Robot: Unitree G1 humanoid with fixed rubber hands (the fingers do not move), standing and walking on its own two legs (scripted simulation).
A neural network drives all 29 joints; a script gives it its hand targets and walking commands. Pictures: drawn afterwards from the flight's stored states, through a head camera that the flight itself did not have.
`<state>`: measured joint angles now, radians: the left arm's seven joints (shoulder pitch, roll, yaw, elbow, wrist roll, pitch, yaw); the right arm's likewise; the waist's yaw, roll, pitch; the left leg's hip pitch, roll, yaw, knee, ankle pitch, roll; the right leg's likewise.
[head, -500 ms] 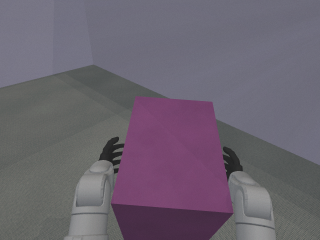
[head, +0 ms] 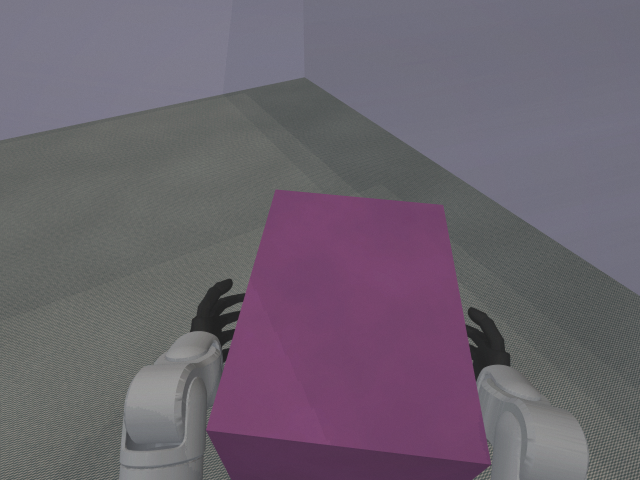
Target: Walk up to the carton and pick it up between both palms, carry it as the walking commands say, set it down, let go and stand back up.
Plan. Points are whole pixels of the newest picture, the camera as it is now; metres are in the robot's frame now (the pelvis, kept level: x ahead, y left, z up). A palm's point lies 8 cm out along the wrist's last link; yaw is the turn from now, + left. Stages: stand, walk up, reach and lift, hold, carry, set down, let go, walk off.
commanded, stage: carry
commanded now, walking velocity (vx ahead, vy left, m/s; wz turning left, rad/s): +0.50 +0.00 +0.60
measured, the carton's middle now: (343, 354) +0.27 -0.03 +0.03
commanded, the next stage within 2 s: none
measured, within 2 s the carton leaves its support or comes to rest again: neither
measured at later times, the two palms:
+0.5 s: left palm (206, 192) +0.57 +0.19 +0.08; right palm (375, 181) +0.60 -0.12 +0.07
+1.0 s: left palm (157, 117) +0.87 +0.36 +0.07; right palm (278, 107) +1.01 +0.08 +0.04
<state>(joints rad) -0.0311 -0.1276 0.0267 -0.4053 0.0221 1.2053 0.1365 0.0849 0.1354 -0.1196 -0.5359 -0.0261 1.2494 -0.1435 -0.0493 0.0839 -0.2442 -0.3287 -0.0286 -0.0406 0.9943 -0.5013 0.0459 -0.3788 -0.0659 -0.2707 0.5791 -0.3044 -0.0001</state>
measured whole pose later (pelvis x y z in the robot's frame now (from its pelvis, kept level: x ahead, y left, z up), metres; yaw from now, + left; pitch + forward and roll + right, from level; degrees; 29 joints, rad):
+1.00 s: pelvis +0.74 +0.12 -0.02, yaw +31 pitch -2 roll +5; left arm 0.01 -0.13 0.10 -0.40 0.00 1.20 0.12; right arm 0.06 0.13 -0.05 -0.46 -0.05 1.24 -0.15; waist -0.04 0.03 -0.05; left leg -0.37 -0.13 0.23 0.65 -0.27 0.14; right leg -0.38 -0.15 0.04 1.33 -0.51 0.10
